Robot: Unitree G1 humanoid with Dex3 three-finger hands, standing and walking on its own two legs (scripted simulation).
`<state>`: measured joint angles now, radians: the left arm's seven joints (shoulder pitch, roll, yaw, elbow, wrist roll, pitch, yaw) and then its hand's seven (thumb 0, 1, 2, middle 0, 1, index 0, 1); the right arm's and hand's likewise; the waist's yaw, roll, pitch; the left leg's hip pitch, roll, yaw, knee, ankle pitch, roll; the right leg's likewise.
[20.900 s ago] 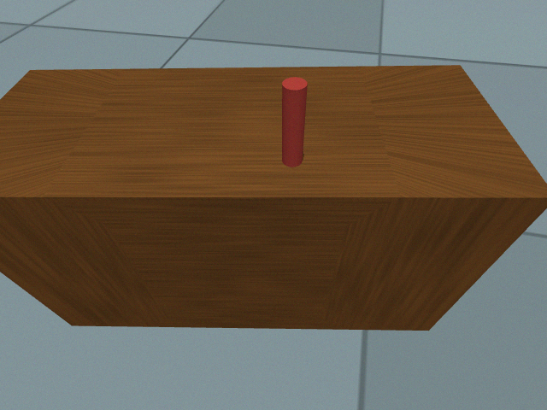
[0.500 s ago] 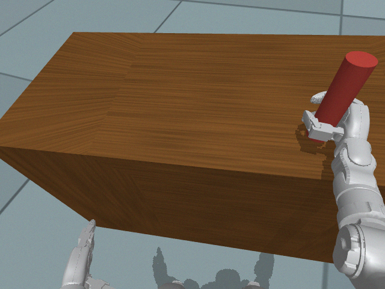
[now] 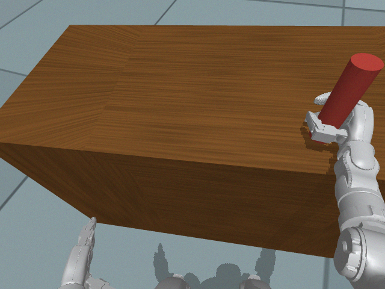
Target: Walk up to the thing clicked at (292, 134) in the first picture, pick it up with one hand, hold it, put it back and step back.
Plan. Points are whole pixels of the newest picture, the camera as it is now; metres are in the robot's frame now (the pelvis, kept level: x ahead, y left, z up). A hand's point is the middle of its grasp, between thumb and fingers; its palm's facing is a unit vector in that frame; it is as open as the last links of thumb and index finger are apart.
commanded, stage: loosen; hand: right
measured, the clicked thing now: (339, 105) +0.46 -0.22 +0.12
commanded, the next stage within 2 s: open in 0.02 s
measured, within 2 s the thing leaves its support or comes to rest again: neither
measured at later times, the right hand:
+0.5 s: hand (323, 120) +0.46 -0.21 +0.08, palm faces +0.19 +0.98 +0.01, open 11.4 cm
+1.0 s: hand out of the picture +0.47 -0.26 +0.20, palm faces +0.24 +0.97 -0.02, open 16.6 cm
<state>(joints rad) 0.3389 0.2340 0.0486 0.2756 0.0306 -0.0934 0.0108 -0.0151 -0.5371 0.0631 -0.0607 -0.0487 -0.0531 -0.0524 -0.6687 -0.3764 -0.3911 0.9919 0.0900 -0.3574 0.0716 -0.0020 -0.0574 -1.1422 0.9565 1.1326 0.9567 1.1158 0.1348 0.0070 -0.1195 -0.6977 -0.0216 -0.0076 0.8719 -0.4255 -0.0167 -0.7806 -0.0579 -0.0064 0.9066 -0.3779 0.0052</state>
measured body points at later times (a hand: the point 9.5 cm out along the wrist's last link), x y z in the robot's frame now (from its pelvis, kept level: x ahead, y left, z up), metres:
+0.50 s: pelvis +0.00 +0.00 +0.00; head +0.07 -0.02 +0.44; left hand +0.15 +0.27 -0.03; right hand +0.44 -0.26 +0.08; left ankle +0.00 +0.13 -0.69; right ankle +0.03 -0.12 -0.69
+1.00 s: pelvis +0.01 +0.00 +0.02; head +0.04 -0.01 +0.47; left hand +0.15 +0.26 -0.04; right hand +0.45 -0.32 +0.21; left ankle +0.00 +0.13 -0.69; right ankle +0.03 -0.12 -0.69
